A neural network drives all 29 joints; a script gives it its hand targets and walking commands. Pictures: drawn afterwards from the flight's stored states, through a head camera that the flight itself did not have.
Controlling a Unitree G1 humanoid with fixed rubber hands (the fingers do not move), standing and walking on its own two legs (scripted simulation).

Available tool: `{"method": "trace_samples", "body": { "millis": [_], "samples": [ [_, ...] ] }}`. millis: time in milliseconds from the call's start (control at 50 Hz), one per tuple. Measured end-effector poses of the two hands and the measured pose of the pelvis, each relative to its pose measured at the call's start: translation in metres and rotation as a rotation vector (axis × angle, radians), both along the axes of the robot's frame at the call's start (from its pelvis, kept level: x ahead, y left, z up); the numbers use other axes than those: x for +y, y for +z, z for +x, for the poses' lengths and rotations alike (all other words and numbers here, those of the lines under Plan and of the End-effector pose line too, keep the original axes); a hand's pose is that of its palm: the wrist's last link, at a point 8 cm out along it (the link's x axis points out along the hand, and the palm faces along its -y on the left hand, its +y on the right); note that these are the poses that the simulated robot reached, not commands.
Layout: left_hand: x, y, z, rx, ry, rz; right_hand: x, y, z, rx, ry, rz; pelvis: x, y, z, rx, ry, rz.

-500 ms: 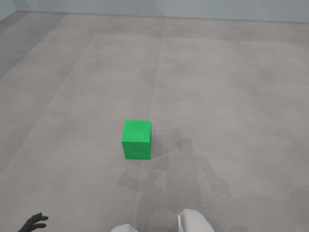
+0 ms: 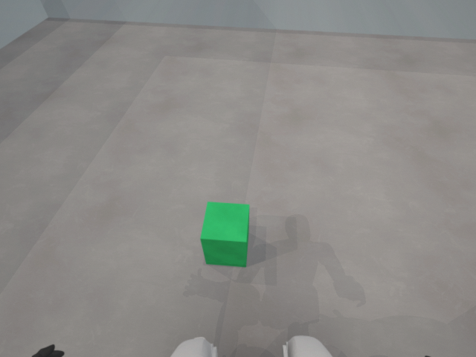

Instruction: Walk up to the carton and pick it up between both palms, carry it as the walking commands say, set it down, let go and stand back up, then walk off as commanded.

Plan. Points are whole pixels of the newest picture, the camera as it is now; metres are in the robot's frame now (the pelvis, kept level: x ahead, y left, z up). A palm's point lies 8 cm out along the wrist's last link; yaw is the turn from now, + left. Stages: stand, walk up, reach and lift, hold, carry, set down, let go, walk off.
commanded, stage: walk up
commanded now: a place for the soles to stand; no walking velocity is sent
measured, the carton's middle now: (227, 235) +0.66 +0.06 -0.61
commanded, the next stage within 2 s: none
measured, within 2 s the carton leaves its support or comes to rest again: neither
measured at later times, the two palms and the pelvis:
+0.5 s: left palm (45, 319) +0.20 +0.34 -0.05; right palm out of the picture +0.13 -0.32 -0.09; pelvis +0.07 +0.01 +0.00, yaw -1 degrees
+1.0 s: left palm (49, 300) +0.23 +0.34 -0.04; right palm (434, 345) +0.15 -0.32 -0.09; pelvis +0.08 +0.01 +0.00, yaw +0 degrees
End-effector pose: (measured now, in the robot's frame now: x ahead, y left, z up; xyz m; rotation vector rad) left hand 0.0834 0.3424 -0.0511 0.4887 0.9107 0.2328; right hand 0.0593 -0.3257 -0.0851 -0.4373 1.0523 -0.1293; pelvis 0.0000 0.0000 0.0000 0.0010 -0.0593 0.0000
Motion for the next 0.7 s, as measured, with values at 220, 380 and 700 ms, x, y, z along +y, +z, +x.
{"method": "trace_samples", "body": {
  "millis": [220, 380, 700],
  "samples": [
    [-0.015, 0.009, 0.091, -0.07, -0.082, 0.01, -0.007, -0.004, 0.026, 0.056, -0.044, -0.006, -0.005, 0.001, 0.041, 0.053, -0.007, 0.014],
    [-0.003, 0.01, 0.089, -0.031, -0.038, 0.023, 0.002, -0.001, 0.069, 0.0, -0.02, -0.006, 0.002, 0.003, 0.063, 0.022, 0.005, 0.01],
    [0.002, 0.009, 0.134, -0.057, -0.06, 0.021, 0.011, -0.007, 0.086, 0.029, -0.038, -0.014, 0.013, 0.001, 0.085, 0.05, -0.002, 0.002]
  ]
}}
